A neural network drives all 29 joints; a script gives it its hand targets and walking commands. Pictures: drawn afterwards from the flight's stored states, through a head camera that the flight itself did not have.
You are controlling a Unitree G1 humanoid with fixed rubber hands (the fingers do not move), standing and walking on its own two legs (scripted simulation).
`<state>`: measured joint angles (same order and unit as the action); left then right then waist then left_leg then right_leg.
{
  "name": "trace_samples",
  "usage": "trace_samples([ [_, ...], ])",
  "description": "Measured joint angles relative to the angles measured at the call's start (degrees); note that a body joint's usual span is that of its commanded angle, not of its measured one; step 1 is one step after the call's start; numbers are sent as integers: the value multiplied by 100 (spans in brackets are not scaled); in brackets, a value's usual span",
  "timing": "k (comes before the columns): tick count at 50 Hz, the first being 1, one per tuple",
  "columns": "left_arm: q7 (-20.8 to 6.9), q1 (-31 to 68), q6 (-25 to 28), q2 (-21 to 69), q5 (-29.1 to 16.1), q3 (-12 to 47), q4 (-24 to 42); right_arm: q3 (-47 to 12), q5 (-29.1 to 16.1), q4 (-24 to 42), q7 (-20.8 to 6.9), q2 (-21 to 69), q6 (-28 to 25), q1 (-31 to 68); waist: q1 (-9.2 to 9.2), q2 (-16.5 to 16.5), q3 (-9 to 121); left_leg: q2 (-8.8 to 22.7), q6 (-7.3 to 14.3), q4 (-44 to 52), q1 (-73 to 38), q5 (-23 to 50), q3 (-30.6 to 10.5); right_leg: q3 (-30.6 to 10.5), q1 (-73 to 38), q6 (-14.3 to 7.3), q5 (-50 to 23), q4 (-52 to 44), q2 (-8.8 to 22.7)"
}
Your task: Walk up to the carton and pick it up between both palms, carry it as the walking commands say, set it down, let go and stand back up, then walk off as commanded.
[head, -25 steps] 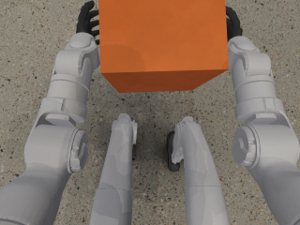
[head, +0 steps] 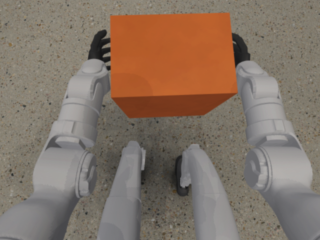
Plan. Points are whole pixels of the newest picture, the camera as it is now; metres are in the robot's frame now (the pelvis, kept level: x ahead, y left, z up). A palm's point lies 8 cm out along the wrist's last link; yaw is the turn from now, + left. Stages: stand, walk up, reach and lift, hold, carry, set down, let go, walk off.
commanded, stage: reach and lift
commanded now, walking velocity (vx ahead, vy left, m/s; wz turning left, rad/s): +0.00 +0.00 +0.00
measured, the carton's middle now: (168, 77) +0.46 -0.02 -0.06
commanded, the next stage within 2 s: none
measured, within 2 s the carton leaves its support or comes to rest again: neither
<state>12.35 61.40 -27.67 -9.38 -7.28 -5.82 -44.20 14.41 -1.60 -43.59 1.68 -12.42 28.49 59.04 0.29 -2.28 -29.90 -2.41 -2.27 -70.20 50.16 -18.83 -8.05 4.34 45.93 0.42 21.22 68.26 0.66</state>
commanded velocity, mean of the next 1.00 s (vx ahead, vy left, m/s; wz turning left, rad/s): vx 0.00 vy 0.00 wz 0.00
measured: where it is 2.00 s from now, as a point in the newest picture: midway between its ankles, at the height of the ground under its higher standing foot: (158, 180)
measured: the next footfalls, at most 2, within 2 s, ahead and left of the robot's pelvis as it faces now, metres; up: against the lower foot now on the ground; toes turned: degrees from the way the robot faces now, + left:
none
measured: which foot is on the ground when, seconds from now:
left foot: down 0.00-1.00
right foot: down 0.00-1.00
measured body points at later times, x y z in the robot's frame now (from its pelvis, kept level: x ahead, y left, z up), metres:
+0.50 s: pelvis +0.00 +0.00 +0.04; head +0.15 +0.01 +0.46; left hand +0.46 +0.14 +0.05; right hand +0.45 -0.19 +0.06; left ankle +0.17 +0.12 -0.62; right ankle +0.14 -0.14 -0.62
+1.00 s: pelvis +0.06 -0.01 +0.08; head +0.02 +0.02 +0.53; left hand +0.45 +0.14 +0.17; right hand +0.43 -0.19 +0.18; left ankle +0.17 +0.12 -0.62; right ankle +0.14 -0.13 -0.62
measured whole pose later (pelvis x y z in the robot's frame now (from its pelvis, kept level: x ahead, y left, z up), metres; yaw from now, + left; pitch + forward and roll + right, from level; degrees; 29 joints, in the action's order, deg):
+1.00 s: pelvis +0.06 -0.01 +0.08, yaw +1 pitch -8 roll -2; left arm 5.1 47.0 -35.2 -1.9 8.1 -14.0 -50.8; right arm 25.5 11.0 -43.2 -1.7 -1.8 37.7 41.2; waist 1.2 1.4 -2.1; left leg -1.7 -1.8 -45.5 23.1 -14.8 -8.1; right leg 4.3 18.9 -0.4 17.6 43.5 0.7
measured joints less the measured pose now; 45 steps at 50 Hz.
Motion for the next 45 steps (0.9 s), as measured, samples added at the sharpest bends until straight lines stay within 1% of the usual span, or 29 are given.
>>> trace_samples([
  [13,-39,-344,-16,108,89,0,17,0,105,17,-50,105,23,-325,60,57,4,22,20,785,-959,235,-1,0,-962,0,-247,-799,0],
  [28,-101,-514,-259,170,235,0,18,88,244,32,-110,206,242,-512,87,145,178,45,21,1493,-1771,470,-4,0,-1759,-2,-477,-1484,0],
  [33,-133,-750,-381,237,304,0,15,88,281,37,-109,297,342,-765,87,192,530,52,21,1715,-1929,520,-4,0,-1914,-4,-526,-1701,0],
  [37,-235,-1079,-442,341,464,-8,-134,185,414,35,-107,475,468,-1146,87,225,1225,57,21,1886,-1914,528,-4,0,-1900,-8,-533,-1875,0],
  [39,-312,-1264,-461,427,591,-84,-289,334,537,34,-108,626,545,-1407,88,252,1762,60,22,1989,-1865,523,-4,0,-1851,-15,-527,-1978,0],
  [42,-446,-1413,-515,572,898,-348,-531,652,770,35,-138,854,660,-1704,87,298,2441,64,27,2140,-1926,494,-3,0,-1914,-29,-495,-2131,0],
  [45,-571,-1415,-591,679,1222,-640,-650,986,1033,37,-232,1001,765,-1765,87,317,2721,65,31,2242,-2179,434,-3,-1,-2167,-55,-378,-2222,0],
])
